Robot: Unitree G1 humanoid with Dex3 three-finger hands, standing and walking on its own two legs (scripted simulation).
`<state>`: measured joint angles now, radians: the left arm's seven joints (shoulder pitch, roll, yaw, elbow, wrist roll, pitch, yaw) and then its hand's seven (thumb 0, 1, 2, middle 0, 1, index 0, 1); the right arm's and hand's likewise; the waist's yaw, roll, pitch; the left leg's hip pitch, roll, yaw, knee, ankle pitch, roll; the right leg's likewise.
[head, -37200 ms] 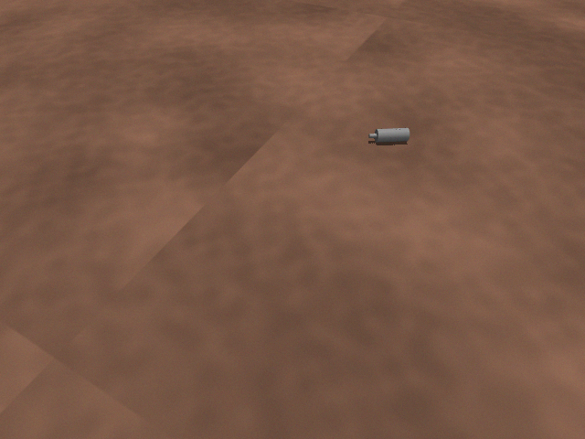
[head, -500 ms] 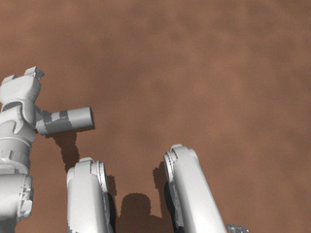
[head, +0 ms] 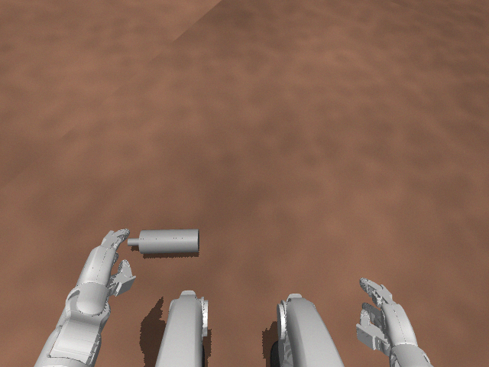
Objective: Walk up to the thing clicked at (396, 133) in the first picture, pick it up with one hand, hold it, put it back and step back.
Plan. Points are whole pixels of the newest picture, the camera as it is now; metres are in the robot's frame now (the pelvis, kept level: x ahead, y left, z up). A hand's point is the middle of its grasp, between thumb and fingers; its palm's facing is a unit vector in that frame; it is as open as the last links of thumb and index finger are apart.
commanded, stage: home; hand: left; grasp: from above
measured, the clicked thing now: (163, 241) +0.51 +0.25 -0.54
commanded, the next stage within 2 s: none
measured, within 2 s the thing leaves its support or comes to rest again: neither
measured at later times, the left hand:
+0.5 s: hand (89, 298) +0.23 +0.19 +0.09, palm faces +0.11 -0.97 -0.20, open 7.4 cm
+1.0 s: hand (90, 310) +0.21 +0.19 +0.09, palm faces +0.11 -0.98 -0.19, open 7.4 cm
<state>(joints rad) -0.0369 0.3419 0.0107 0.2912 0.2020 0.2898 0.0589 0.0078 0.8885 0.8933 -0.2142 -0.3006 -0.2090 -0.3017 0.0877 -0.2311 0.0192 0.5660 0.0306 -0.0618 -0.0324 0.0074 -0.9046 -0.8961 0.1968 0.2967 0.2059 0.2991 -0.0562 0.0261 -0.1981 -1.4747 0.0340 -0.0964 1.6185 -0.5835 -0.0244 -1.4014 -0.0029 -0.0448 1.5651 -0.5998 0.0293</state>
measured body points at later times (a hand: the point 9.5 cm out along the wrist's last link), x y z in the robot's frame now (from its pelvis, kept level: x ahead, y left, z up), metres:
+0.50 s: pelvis +0.06 +0.00 +0.13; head +0.09 +0.01 +0.58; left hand +0.22 +0.24 +0.11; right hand +0.21 -0.24 +0.06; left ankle +0.08 +0.13 -0.54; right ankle +0.07 -0.14 -0.54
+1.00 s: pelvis +0.06 +0.00 +0.14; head +0.08 +0.01 +0.59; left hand +0.21 +0.24 +0.11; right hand +0.24 -0.23 +0.08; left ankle +0.08 +0.13 -0.54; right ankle +0.07 -0.14 -0.54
